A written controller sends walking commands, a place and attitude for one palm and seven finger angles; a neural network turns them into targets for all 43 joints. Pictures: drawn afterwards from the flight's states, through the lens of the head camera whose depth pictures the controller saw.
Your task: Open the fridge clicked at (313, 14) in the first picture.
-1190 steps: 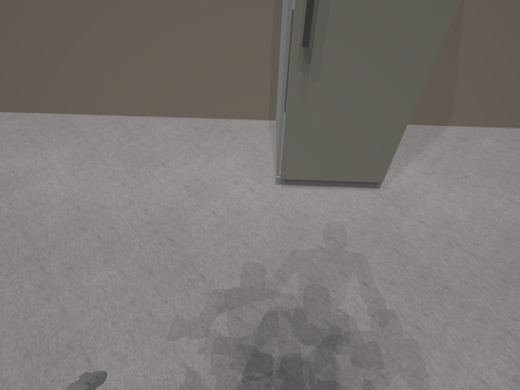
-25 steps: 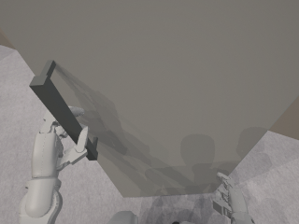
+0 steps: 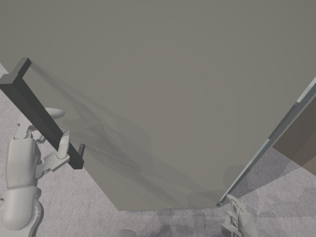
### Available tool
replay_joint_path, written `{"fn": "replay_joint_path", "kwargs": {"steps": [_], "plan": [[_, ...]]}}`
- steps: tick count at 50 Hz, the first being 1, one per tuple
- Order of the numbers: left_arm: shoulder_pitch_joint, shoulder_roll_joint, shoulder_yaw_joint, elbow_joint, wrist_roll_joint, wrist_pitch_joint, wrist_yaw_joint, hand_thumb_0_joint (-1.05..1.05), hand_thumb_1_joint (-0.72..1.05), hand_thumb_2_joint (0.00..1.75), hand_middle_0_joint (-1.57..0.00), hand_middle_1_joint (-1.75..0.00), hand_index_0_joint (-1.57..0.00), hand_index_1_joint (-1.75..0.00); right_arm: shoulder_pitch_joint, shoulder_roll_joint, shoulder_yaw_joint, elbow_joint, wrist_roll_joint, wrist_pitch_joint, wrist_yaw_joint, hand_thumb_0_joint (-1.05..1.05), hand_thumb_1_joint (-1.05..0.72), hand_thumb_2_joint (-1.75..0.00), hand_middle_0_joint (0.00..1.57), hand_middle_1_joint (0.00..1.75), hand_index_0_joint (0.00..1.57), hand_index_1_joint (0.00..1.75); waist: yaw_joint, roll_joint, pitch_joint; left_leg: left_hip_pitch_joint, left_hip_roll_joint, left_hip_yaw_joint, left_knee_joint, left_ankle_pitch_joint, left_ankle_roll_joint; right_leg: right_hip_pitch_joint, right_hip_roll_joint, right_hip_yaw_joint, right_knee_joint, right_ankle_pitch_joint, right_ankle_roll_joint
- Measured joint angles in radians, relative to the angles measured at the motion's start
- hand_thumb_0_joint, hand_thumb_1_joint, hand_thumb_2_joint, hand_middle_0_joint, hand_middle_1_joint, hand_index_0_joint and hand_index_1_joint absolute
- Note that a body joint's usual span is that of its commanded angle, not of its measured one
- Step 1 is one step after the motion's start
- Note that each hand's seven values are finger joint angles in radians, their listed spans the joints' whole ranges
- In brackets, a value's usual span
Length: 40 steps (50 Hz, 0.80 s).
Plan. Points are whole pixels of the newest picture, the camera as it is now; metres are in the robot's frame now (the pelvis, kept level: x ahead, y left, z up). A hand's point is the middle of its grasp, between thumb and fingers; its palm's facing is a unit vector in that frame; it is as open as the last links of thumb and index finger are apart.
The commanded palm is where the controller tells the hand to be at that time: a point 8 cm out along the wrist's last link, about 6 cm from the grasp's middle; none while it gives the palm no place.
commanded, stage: walk backward, drawing the door open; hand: left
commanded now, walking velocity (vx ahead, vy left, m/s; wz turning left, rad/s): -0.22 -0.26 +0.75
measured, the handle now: (57, 125) +0.29 +0.22 +0.17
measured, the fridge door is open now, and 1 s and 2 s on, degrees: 49 80 73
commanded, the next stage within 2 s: stop walking and hold the door back in 0.50 s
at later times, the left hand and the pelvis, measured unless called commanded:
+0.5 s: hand out of the picture +0.08 +0.12 +0.16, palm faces +0.57 -0.76 -0.32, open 6.7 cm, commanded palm +0.02 +0.15 +0.16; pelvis -0.07 -0.16 +0.02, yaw +24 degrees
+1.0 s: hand out of the picture +0.04 +0.08 +0.17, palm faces +0.75 -0.62 -0.21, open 5.8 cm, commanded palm +0.01 +0.13 +0.15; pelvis -0.14 -0.28 +0.01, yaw +34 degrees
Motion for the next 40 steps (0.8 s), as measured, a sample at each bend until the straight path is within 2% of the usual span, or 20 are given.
{"fn": "replay_joint_path", "kwargs": {"steps": [1,3,5,6,8,11,13,14,16,17,20,23,26,28,29,30,32,35,37,40], "plan": [[-0.011,-0.011,0.007,0.007,0.006,0.001,-0.001,-0.06,0.61,0.81,-0.46,-1.40,-0.21,-1.33,-0.027,-0.016,-0.012,0.017,-0.002,0.004,-0.005,0.01,-0.90,-0.90,0.21,0.30,0.21,0.30,-0.005,0.009,0.017,-0.059,-0.022,0.012,0.161,-0.074,0.011,-0.012,-0.001,-0.020,0.027,-0.005,-0.022],[-0.011,-0.015,0.012,0.017,0.005,-0.002,-0.013,-0.06,0.61,0.80,-0.46,-1.40,-0.21,-1.34,-0.054,-0.040,-0.033,0.034,-0.003,0.018,-0.014,0.01,-0.90,-0.90,0.20,0.30,0.21,0.30,-0.012,-0.003,0.030,-0.142,-0.072,0.084,0.433,-0.133,0.016,-0.015,-0.024,-0.052,0.032,-0.014,-0.049],[0.002,-0.014,0.015,0.015,0.000,-0.004,-0.026,-0.06,0.61,0.79,-0.46,-1.40,-0.22,-1.34,-0.055,-0.053,-0.047,0.027,-0.006,0.026,-0.026,0.01,-0.90,-0.90,0.20,0.30,0.20,0.30,-0.018,-0.027,0.037,-0.159,-0.093,0.181,0.559,-0.129,0.005,0.000,-0.045,-0.083,0.004,-0.002,-0.066],[0.006,-0.012,0.013,0.013,-0.002,-0.008,-0.031,-0.06,0.62,0.78,-0.46,-1.40,-0.22,-1.35,-0.050,-0.057,-0.050,0.018,-0.007,0.027,-0.033,0.01,-0.90,-0.90,0.20,0.30,0.20,0.30,-0.021,-0.040,0.038,-0.144,-0.096,0.227,0.554,-0.127,0.002,0.008,-0.053,-0.101,-0.013,0.008,-0.072],[0.015,-0.008,0.006,-0.001,-0.003,-0.010,-0.038,-0.05,0.62,0.78,-0.46,-1.40,-0.23,-1.36,-0.031,-0.062,-0.049,-0.010,-0.011,0.029,-0.045,0.01,-0.90,-0.90,0.20,0.30,0.20,0.30,-0.026,-0.064,0.035,-0.085,-0.097,0.297,0.455,-0.138,0.006,0.017,-0.064,-0.143,-0.040,0.025,-0.086],[0.026,0.006,-0.012,-0.045,-0.005,-0.002,-0.049,-0.04,0.61,0.79,-0.46,-1.40,-0.25,-1.36,0.004,-0.067,-0.043,-0.049,-0.017,0.018,-0.056,0.01,-0.91,-0.90,0.20,0.30,0.20,0.30,-0.025,-0.087,0.010,0.026,-0.093,0.342,0.218,-0.151,0.024,-0.004,-0.063,-0.209,-0.050,0.036,-0.105],[0.029,0.013,-0.025,-0.078,-0.010,-0.006,-0.050,-0.04,0.60,0.79,-0.46,-1.40,-0.26,-1.36,0.023,-0.076,-0.036,-0.078,-0.021,0.007,-0.058,0.01,-0.90,-0.90,0.20,0.30,0.20,0.30,-0.023,-0.088,-0.012,0.112,-0.088,0.340,0.013,-0.059,0.033,-0.052,-0.059,-0.245,-0.005,0.023,-0.117],[0.028,0.015,-0.029,-0.096,-0.014,-0.011,-0.047,-0.05,0.59,0.79,-0.46,-1.40,-0.27,-1.36,0.032,-0.086,-0.035,-0.100,-0.024,-0.003,-0.059,0.01,-0.90,-0.90,0.20,0.30,0.20,0.30,-0.023,-0.073,-0.024,0.149,-0.077,0.310,-0.084,0.047,0.045,-0.096,-0.050,-0.255,0.060,-0.001,-0.102],[-0.007,0.030,-0.029,-0.069,-0.006,-0.045,-0.048,-0.06,0.58,0.80,-0.46,-1.40,-0.27,-1.36,0.019,-0.056,-0.039,-0.082,-0.031,-0.014,-0.060,0.01,-0.90,-0.90,0.20,0.30,0.20,0.30,-0.018,-0.106,0.010,0.146,-0.095,0.287,-0.065,0.060,0.059,-0.162,-0.044,-0.157,0.250,-0.180,-0.033],[-0.015,0.029,-0.030,-0.047,0.004,-0.057,-0.050,-0.06,0.58,0.79,-0.46,-1.40,-0.28,-1.36,0.017,-0.041,-0.034,-0.067,-0.033,-0.013,-0.051,0.01,-0.91,-0.90,0.20,0.30,0.20,0.30,-0.015,-0.107,0.022,0.157,-0.092,0.270,-0.071,0.051,0.058,-0.187,-0.025,-0.112,0.341,-0.223,-0.011],[-0.022,0.024,-0.030,-0.009,0.026,-0.043,-0.058,-0.05,0.58,0.78,-0.46,-1.40,-0.28,-1.37,0.030,-0.004,-0.008,-0.035,-0.027,-0.016,-0.023,0.01,-0.90,-0.90,0.20,0.30,0.20,0.30,-0.026,-0.075,0.033,0.185,-0.056,0.186,-0.156,0.101,0.029,-0.238,0.012,-0.049,0.490,-0.207,0.032],[-0.029,0.020,-0.031,0.016,0.022,-0.028,-0.055,-0.04,0.59,0.77,-0.46,-1.40,-0.28,-1.38,0.040,0.011,0.011,-0.026,-0.018,-0.029,-0.004,0.01,-0.90,-0.90,0.20,0.30,0.20,0.30,-0.021,-0.029,0.046,0.193,-0.013,0.115,-0.231,0.174,-0.009,-0.228,0.007,-0.021,0.416,-0.126,0.045],[-0.021,0.020,-0.014,0.034,0.000,-0.019,-0.042,-0.04,0.61,0.77,-0.46,-1.40,-0.26,-1.37,0.046,0.015,0.023,-0.029,-0.006,-0.032,0.001,0.01,-0.90,-0.90,0.20,0.30,0.21,0.30,-0.008,0.006,0.042,0.173,0.016,0.070,-0.246,0.199,-0.034,-0.150,-0.003,0.003,0.262,-0.130,0.049],[-0.010,0.030,0.011,0.042,-0.016,-0.012,-0.030,-0.05,0.61,0.78,-0.46,-1.40,-0.25,-1.36,0.047,0.016,0.028,-0.031,0.000,-0.026,0.002,0.01,-0.90,-0.90,0.21,0.30,0.21,0.30,-0.001,0.019,0.027,0.135,0.026,0.043,-0.213,0.186,-0.037,-0.064,-0.005,0.003,0.128,-0.124,0.052],[-0.005,0.044,0.031,0.038,-0.021,-0.004,-0.023,-0.05,0.61,0.79,-0.46,-1.40,-0.24,-1.36,0.047,0.020,0.030,-0.032,0.001,-0.022,0.003,0.01,-0.90,-0.90,0.21,0.30,0.21,0.30,0.003,0.006,0.014,0.104,0.017,0.038,-0.174,0.159,-0.028,-0.013,-0.017,0.002,0.039,-0.099,0.050],[-0.002,0.061,0.059,0.026,-0.025,0.004,-0.015,-0.06,0.60,0.79,-0.46,-1.40,-0.22,-1.35,0.040,0.025,0.033,-0.032,0.003,-0.018,0.004,0.01,-0.90,-0.90,0.21,0.30,0.21,0.30,0.009,-0.025,0.001,0.053,-0.002,0.047,-0.096,0.078,-0.012,0.010,-0.038,0.010,-0.033,-0.048,0.032],[-0.025,0.030,0.081,0.037,-0.015,-0.006,-0.009,-0.08,0.60,0.80,-0.46,-1.40,-0.22,-1.34,-0.014,-0.009,0.018,-0.002,0.002,-0.006,-0.003,0.01,-0.90,-0.90,0.21,0.30,0.21,0.30,0.011,-0.006,0.029,-0.059,-0.032,0.041,0.199,-0.082,0.010,-0.035,-0.032,-0.008,0.029,0.015,0.000],[-0.081,0.014,0.054,0.125,-0.003,-0.038,-0.027,-0.08,0.60,0.81,-0.46,-1.40,-0.24,-1.35,-0.039,-0.063,-0.014,0.039,-0.002,0.021,-0.018,0.01,-0.90,-0.90,0.21,0.30,0.21,0.30,0.014,-0.006,0.034,-0.156,-0.097,0.123,0.537,-0.076,0.004,-0.029,-0.064,-0.041,0.017,0.033,-0.015],[-0.142,0.018,0.024,0.217,-0.005,-0.058,-0.037,-0.08,0.58,0.82,-0.46,-1.40,-0.27,-1.36,-0.032,-0.090,-0.024,0.054,0.002,0.038,-0.032,0.01,-0.90,-0.90,0.20,0.30,0.20,0.30,0.020,-0.020,0.018,-0.150,-0.122,0.185,0.580,-0.032,0.001,-0.010,-0.089,-0.060,-0.023,0.059,-0.018],[-0.257,0.026,-0.024,0.379,-0.008,-0.074,-0.041,-0.08,0.58,0.83,-0.46,-1.40,-0.33,-1.37,-0.006,-0.120,-0.024,0.054,0.005,0.058,-0.044,0.01,-0.90,-0.90,0.20,0.30,0.20,0.30,0.023,-0.044,-0.029,-0.068,-0.138,0.236,0.421,-0.001,0.013,0.004,-0.119,-0.092,-0.078,0.099,-0.020]]}}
